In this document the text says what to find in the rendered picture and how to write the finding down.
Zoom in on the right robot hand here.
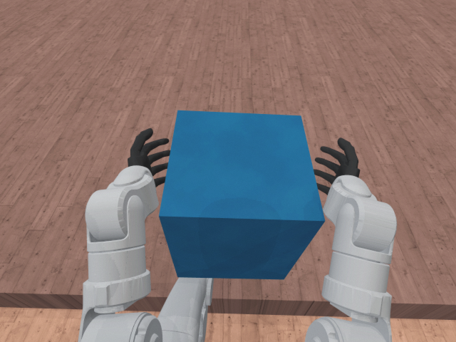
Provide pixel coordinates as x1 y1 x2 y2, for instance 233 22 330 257
313 138 360 195

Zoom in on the right robot forearm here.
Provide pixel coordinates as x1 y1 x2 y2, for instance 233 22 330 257
321 175 397 342

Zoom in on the carton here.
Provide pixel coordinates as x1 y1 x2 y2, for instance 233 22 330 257
159 110 325 279

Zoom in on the robot right upper arm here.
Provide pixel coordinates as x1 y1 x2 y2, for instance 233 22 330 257
305 316 386 342

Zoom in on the left robot thigh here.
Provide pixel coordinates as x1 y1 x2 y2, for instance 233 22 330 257
157 277 214 342

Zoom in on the left robot forearm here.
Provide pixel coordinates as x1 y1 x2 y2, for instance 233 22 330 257
78 165 159 342

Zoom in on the left robot hand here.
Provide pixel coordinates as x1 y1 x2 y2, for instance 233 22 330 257
128 128 170 187

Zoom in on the robot left upper arm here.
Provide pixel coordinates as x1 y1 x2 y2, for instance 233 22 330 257
81 312 162 342

